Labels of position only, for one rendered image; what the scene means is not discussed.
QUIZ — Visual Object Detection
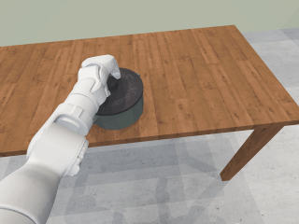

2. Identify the table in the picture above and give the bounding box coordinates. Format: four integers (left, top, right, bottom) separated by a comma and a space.
0, 24, 299, 181

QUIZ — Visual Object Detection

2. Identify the lid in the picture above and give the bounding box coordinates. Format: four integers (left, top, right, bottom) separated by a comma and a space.
95, 67, 144, 116

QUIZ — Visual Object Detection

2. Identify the left robot hand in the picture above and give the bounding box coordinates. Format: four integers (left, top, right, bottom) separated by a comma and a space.
81, 54, 121, 97

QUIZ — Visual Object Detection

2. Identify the knob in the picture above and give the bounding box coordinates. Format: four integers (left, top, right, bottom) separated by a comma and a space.
107, 77, 119, 92

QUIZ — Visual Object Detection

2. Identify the pot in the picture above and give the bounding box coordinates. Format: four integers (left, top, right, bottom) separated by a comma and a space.
93, 73, 144, 131

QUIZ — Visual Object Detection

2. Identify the robot left upper arm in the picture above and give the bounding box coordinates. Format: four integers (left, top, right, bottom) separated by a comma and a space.
0, 122, 89, 224

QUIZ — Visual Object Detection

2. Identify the robot left forearm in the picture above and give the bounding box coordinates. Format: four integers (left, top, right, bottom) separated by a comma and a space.
26, 62, 108, 161

